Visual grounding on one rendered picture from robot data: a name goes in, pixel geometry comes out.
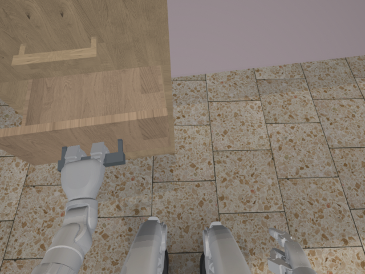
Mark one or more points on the robot left forearm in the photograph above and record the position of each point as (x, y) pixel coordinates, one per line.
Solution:
(73, 240)

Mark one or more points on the handle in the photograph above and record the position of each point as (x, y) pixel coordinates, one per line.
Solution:
(56, 60)
(111, 159)

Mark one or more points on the left robot hand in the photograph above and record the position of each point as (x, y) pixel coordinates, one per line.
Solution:
(83, 178)

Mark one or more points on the cabinet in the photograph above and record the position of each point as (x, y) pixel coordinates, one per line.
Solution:
(127, 33)

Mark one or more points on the drawer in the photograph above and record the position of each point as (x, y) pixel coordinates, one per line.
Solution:
(89, 108)

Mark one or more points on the left robot thigh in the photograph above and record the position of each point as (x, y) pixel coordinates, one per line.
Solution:
(143, 254)

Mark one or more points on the left robot shin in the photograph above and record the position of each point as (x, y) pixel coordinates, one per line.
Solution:
(161, 255)

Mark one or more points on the right robot hand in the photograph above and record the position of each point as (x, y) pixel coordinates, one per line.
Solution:
(285, 262)

